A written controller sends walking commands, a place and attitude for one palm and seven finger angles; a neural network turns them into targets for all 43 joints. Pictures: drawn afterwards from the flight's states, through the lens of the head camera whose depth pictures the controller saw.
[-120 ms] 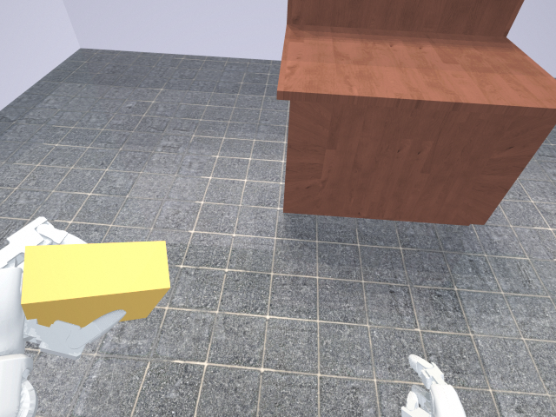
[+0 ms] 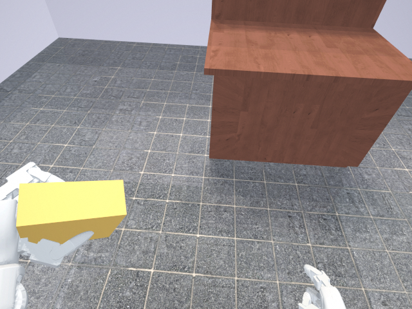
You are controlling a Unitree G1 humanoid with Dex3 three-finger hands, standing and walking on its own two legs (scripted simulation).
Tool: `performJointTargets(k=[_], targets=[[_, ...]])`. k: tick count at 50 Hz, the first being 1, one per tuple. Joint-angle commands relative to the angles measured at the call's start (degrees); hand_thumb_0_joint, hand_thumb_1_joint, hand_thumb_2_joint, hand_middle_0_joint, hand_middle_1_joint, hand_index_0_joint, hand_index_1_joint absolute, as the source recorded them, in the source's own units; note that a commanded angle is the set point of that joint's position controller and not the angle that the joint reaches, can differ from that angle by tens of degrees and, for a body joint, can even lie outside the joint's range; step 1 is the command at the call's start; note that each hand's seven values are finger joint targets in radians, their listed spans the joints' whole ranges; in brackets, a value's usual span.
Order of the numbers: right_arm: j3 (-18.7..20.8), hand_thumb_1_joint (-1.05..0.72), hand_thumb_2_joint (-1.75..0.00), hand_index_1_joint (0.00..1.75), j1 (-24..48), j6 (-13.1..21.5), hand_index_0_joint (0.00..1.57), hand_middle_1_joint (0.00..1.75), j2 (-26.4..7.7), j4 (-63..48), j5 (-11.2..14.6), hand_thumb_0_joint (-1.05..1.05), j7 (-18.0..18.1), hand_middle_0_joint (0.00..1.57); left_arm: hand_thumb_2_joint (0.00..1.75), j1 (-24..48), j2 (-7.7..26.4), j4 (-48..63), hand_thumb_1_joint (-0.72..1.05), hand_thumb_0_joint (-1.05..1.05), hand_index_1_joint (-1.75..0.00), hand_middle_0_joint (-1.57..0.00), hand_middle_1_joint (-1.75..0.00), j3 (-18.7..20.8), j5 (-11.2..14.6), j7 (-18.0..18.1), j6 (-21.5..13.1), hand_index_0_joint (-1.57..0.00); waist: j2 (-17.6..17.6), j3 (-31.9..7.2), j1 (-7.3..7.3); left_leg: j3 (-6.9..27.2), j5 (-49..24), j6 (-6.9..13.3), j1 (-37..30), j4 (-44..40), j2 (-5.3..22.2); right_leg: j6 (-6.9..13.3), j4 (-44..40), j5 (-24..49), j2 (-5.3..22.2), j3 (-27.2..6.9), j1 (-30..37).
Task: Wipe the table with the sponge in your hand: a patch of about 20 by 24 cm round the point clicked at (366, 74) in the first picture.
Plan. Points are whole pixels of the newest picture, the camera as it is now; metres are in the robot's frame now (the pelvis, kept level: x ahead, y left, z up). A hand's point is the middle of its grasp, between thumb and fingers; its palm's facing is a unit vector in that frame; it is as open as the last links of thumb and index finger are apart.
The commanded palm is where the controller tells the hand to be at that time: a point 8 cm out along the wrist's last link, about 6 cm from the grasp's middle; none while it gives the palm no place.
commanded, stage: stand and wait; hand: left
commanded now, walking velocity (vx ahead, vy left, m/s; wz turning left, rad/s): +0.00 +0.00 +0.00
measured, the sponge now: (87, 213) +0.22 +0.20 +0.14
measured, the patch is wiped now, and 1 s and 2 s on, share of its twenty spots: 0.00 0.00 0.00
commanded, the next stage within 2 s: walk to a spot facing it in 0.46 s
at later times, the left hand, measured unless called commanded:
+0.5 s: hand (47, 220) +0.20 +0.25 +0.15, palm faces +0.41 -0.83 -0.38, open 9.6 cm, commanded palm +0.15 +0.28 +0.18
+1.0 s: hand (113, 182) +0.27 +0.18 +0.16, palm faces +0.33 -0.87 -0.36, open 9.6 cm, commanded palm +0.22 +0.23 +0.18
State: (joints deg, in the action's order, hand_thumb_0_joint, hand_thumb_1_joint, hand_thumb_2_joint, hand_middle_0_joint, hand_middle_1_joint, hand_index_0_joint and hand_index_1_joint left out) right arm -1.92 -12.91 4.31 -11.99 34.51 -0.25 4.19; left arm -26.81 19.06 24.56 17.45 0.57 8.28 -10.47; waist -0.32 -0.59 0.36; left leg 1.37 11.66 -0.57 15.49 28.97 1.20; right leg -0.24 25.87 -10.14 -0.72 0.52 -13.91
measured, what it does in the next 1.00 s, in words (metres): lifts its left foot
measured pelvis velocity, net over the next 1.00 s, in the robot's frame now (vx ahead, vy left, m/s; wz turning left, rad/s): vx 0.04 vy -0.03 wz -0.08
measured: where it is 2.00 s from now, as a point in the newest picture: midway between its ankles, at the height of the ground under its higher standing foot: (236, 299)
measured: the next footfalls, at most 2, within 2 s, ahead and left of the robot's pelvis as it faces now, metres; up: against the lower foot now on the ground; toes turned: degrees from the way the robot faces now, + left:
left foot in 1.26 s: +0.22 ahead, +0.10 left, +0.00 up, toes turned -1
right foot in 1.60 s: +0.27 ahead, -0.22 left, +0.00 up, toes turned -28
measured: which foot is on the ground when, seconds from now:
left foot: down 0.00-0.92, up 0.94-1.00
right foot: down 0.00-1.00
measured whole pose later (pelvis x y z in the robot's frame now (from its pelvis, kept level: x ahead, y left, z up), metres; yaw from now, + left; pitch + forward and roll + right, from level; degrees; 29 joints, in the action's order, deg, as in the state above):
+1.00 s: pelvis +0.04 -0.03 -0.01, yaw -5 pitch -1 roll +0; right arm -1.7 -14.3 3.7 -11.8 36.8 -0.6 2.9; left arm -23.6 17.8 23.7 15.8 -0.4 8.2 -10.3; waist -0.9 -1.7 0.6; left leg -1.3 25.9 -1.4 24.4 58.1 4.1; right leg 4.9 35.6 -19.4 -2.6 4.0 -15.3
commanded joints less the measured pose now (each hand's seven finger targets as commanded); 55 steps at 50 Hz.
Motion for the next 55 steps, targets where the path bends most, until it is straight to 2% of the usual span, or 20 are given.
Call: performJointTargets(k=[1,12,19,26,29,31,33,36,37,39,42,43,44,45,46,47,49,50,52,55], targets=[[2.8,-0.9,-0.9,0.3,6.0,3.0,0.2,0.3,-6.5,-9.2,0.4,0.0,0.8,0.2,1.3,5.6,9.7,13.0,0.1,0.0,-1.6,-1.2,-1.6,6.3,0.5,1.3,-3.8,-1.2,-3.1,-5.0,-0.06,1.9,0.0,1.3,3.4,-7.2,2.4,0.2,-4.1,-1.0,2.5,-2.8,5.0],[2.7,-0.9,-0.9,0.3,5.9,3.2,0.2,0.3,-6.4,-9.1,0.3,0.0,0.7,0.2,1.3,6.8,9.2,12.2,0.1,0.0,-1.6,-1.2,-1.6,5.5,0.0,1.4,-3.9,-1.2,-3.0,-2.0,-0.19,2.3,10.2,1.6,5.8,-8.6,2.2,0.2,-6.7,-10.8,2.6,-3.6,2.1],[2.9,-0.9,-0.9,0.3,5.8,3.8,0.2,0.3,-6.7,-8.8,0.3,0.0,0.8,0.2,1.3,6.8,10.2,13.3,0.1,0.0,-1.6,-1.2,-1.6,6.8,0.0,1.6,-4.1,-1.2,-4.3,-4.0,-0.01,2.9,9.3,1.7,6.0,-9.6,2.6,0.0,-4.8,-8.0,2.0,-2.5,4.5],[2.7,-0.9,-0.9,0.3,5.6,3.9,0.2,0.3,-6.3,-8.4,0.2,0.0,0.7,0.2,1.3,5.8,9.4,12.0,0.1,0.0,-1.6,-1.2,-1.6,6.1,0.1,1.5,-4.0,-1.2,-1.8,-3.9,-0.09,2.0,6.9,1.6,5.5,-7.6,2.2,0.1,-5.5,-6.8,2.8,-3.6,3.9],[2.9,-0.9,-0.9,0.3,5.8,3.9,0.2,0.3,-6.6,-8.2,0.2,0.0,0.7,0.2,1.3,6.6,9.8,12.5,0.1,0.0,-1.6,-1.2,-1.6,6.3,0.1,1.4,-3.9,-1.2,-3.6,-3.4,-0.16,2.0,7.2,1.4,4.8,-7.6,2.0,0.3,-6.2,-8.1,2.9,-3.6,2.6],[2.8,-0.9,-0.9,0.3,5.7,3.8,0.2,0.3,-6.4,-8.3,0.1,0.0,0.7,0.2,1.3,6.2,9.6,12.7,0.1,0.0,-1.6,-1.2,-1.6,6.1,0.0,1.5,-4.1,-1.2,-3.2,-4.6,-0.24,2.0,11.7,1.9,4.1,-7.6,3.3,1.0,-4.2,-10.5,2.7,-4.5,2.0],[3.1,-0.9,-0.9,0.3,5.9,3.3,0.2,0.3,-6.8,-8.6,-0.1,0.0,1.0,0.2,1.3,7.4,9.3,13.7,0.1,0.0,-1.6,-1.2,-1.6,5.8,-0.1,1.6,-3.9,-1.2,-4.5,-3.6,-0.52,3.4,22.2,3.0,4.6,-8.7,4.9,1.7,-1.7,-17.3,2.0,-5.0,-1.2],[3.1,-0.9,-0.9,0.3,5.8,3.0,0.2,0.3,-7.2,-9.0,-0.1,0.0,1.4,0.2,1.3,9.3,8.1,13.8,0.1,0.0,-1.6,-1.2,-1.6,5.3,-0.6,1.8,-3.6,-1.2,-10.9,-1.1,-0.87,11.4,33.6,6.1,6.6,-14.7,11.3,1.3,9.6,-17.9,-1.7,-0.5,-4.9],[3.1,-0.9,-0.9,0.3,5.5,3.0,0.2,0.3,-7.0,-8.9,-0.2,0.0,1.5,0.2,1.3,9.5,8.4,13.7,0.1,0.0,-1.6,-1.2,-1.6,5.5,-0.6,1.9,-3.6,-1.2,-12.3,-0.7,-0.95,14.3,33.3,7.6,6.2,-15.5,13.9,1.0,14.0,-15.9,-2.2,1.5,-5.9],[3.5,-0.9,-0.9,0.3,4.7,3.6,0.2,0.3,-6.7,-8.2,-0.5,0.0,1.5,0.2,1.3,9.7,9.3,14.1,0.1,0.0,-1.6,-1.2,-1.6,6.1,-0.5,1.7,-3.9,-1.2,-12.5,-2.3,-1.21,14.4,24.5,8.8,-0.5,-12.6,15.8,0.9,15.4,-15.7,-1.4,2.7,-9.4],[3.4,-0.9,-0.9,0.3,4.9,3.3,0.2,0.3,-6.7,-8.3,-0.6,0.0,0.5,0.2,1.3,8.3,7.9,13.4,0.1,0.0,-1.6,-1.2,-1.6,4.4,-0.6,1.0,-3.4,-1.2,-12.4,-3.0,-0.47,6.1,17.0,6.9,3.4,-7.4,14.3,1.2,8.8,-16.1,-0.9,4.3,-1.9],[3.3,-0.9,-0.9,0.3,5.2,3.3,0.2,0.3,-6.8,-8.3,-0.5,0.0,0.2,0.2,1.3,9.1,8.1,13.5,0.1,0.0,-1.6,-1.2,-1.6,4.3,-0.6,1.0,-3.3,-1.2,-12.2,-2.5,-0.17,2.7,16.9,5.5,6.7,-3.9,12.8,2.0,5.0,-14.4,-0.3,3.2,1.6],[3.3,-0.9,-0.9,0.3,5.0,3.3,0.2,0.3,-6.5,-8.4,-0.3,0.0,0.0,0.2,1.3,9.6,8.6,13.3,0.1,0.0,-1.6,-1.2,-1.6,4.6,-0.8,0.9,-3.3,-1.2,-7.0,-2.6,0.12,-0.8,16.7,3.8,10.0,3.9,9.9,4.5,0.6,-14.6,2.7,-3.1,4.3],[3.2,-0.9,-0.9,0.3,5.4,2.8,0.2,0.3,-5.8,-8.7,-0.4,0.0,-0.2,0.2,1.3,10.4,9.9,12.8,0.1,0.0,-1.6,-1.2,-1.6,4.7,-0.9,1.0,-3.1,-1.2,4.7,-1.6,0.09,-5.9,18.8,1.4,19.4,15.7,4.9,9.2,-5.3,-19.1,11.2,-19.4,7.9],[3.4,-0.9,-0.9,0.3,6.6,3.0,0.2,0.3,-5.7,-9.3,0.3,0.0,-0.4,0.2,1.3,10.6,11.6,11.9,0.1,0.0,-1.6,-1.2,-1.6,6.1,-0.4,1.5,-2.6,-1.2,16.1,-0.8,1.19,-7.0,21.2,-0.4,26.7,29.6,0.1,14.1,-12.1,-17.7,20.3,-37.3,10.1],[3.9,-0.9,-0.9,0.3,7.1,3.3,0.2,0.3,-6.8,-8.9,0.2,0.0,-0.6,0.2,1.3,12.6,11.6,13.7,0.1,0.0,-1.6,-1.2,-1.6,5.7,-0.1,1.7,-3.3,-1.2,11.6,0.3,0.36,-1.0,17.8,-0.7,28.2,36.7,2.1,15.6,-14.0,-16.4,21.9,-38.1,9.6],[3.3,-0.9,-0.9,0.3,6.2,2.7,0.2,0.3,-6.7,-8.2,-0.1,0.0,-0.7,0.2,1.3,8.7,13.9,13.3,0.1,0.0,-1.6,-1.2,-1.6,9.3,-0.3,1.7,-4.3,-1.2,2.1,-0.3,-0.09,-0.1,14.7,-1.4,28.1,37.4,4.2,16.4,-11.0,-8.1,19.6,-32.8,9.8],[2.7,-0.9,-0.9,0.3,5.8,1.9,0.2,0.3,-5.7,-8.0,-0.1,0.0,-0.7,0.2,1.3,6.8,13.3,14.0,0.1,0.0,-1.6,-1.2,-1.6,8.8,-0.1,1.5,-5.0,-1.2,1.1,0.1,-0.13,-0.5,12.3,-1.4,26.0,36.0,4.8,15.4,-10.2,-1.6,17.8,-27.1,8.2],[2.3,-0.9,-0.9,0.3,6.0,0.9,0.2,0.3,-5.1,-7.9,-0.3,0.0,-0.6,0.2,1.3,5.4,13.6,14.6,0.1,0.0,-1.6,-1.2,-1.6,10.2,0.3,1.4,-6.1,-1.2,2.7,-1.9,-0.24,-2.8,10.2,-1.4,22.1,28.5,4.9,13.8,-8.5,6.7,14.9,-18.3,7.9],[2.4,-0.9,-0.9,0.3,6.3,0.6,0.2,0.3,-4.6,-9.1,-0.2,0.0,-0.4,0.2,1.3,3.5,12.5,12.8,0.1,0.0,-1.6,-1.2,-1.6,10.2,0.8,1.5,-6.3,-1.2,6.6,-4.3,0.31,-7.3,7.3,-0.9,14.7,15.5,3.9,12.3,-6.9,7.7,12.0,-12.8,7.4]])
